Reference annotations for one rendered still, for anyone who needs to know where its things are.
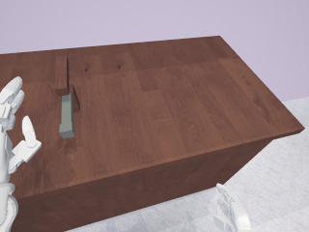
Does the counter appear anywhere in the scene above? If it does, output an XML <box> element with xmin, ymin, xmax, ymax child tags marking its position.
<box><xmin>0</xmin><ymin>35</ymin><xmax>305</xmax><ymax>232</ymax></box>

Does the robot left hand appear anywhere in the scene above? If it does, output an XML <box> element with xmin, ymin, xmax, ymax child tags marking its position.
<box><xmin>0</xmin><ymin>76</ymin><xmax>42</xmax><ymax>184</ymax></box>

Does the tap lever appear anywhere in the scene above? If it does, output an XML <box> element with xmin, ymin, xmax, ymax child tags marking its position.
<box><xmin>59</xmin><ymin>93</ymin><xmax>75</xmax><ymax>139</ymax></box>

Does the robot right hand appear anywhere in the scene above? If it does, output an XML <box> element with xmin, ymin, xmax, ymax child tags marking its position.
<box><xmin>213</xmin><ymin>183</ymin><xmax>253</xmax><ymax>232</ymax></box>

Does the left robot forearm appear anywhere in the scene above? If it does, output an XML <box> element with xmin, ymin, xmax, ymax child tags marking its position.
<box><xmin>0</xmin><ymin>183</ymin><xmax>18</xmax><ymax>232</ymax></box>

